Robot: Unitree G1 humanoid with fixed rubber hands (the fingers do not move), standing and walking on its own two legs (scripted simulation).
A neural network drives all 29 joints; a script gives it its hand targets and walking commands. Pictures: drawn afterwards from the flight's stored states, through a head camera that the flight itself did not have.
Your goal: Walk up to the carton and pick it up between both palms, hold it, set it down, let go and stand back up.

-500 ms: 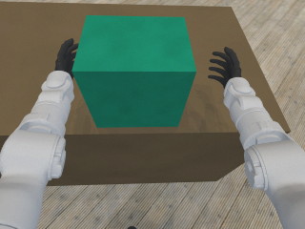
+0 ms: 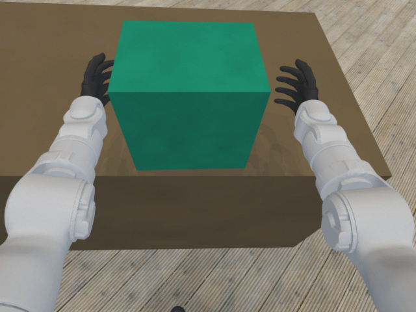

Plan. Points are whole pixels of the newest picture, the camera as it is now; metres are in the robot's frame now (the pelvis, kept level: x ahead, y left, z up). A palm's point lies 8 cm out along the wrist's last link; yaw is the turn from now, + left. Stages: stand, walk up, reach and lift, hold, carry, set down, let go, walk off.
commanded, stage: reach and lift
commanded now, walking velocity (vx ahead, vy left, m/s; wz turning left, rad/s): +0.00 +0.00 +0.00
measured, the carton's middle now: (190, 101) +0.53 +0.06 +0.06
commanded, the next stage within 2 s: none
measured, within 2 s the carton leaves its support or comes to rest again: neither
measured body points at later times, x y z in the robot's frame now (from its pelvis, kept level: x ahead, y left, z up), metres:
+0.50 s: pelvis +0.02 +0.01 +0.01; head +0.09 +0.03 +0.45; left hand +0.51 +0.22 +0.14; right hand +0.51 -0.13 +0.13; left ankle +0.04 +0.10 -0.74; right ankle -0.01 -0.11 -0.74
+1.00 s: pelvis +0.04 -0.02 +0.01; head +0.09 +0.00 +0.46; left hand +0.48 +0.22 +0.13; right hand +0.49 -0.13 +0.13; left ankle +0.04 +0.10 -0.74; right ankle -0.01 -0.11 -0.74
